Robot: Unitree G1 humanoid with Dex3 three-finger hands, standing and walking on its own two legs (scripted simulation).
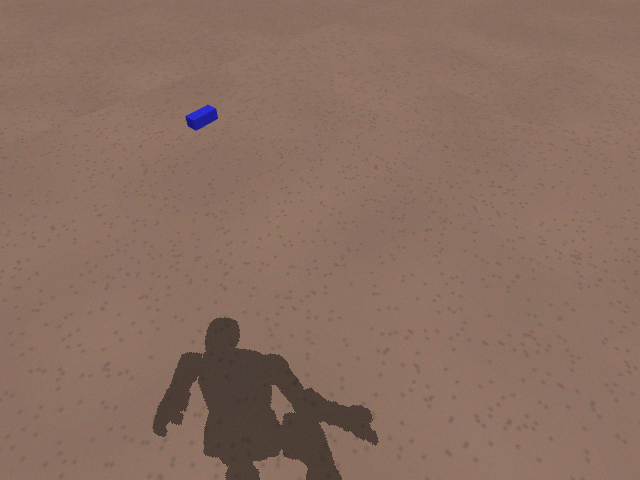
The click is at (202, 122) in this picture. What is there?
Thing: lying carton
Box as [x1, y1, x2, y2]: [185, 105, 217, 130]
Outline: 215,108 206,105 185,116 188,126 196,130 216,119 217,115
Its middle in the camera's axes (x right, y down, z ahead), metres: -0.68 -0.73 +2.23
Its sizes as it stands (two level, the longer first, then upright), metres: 0.166 0.070 0.065
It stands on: the floor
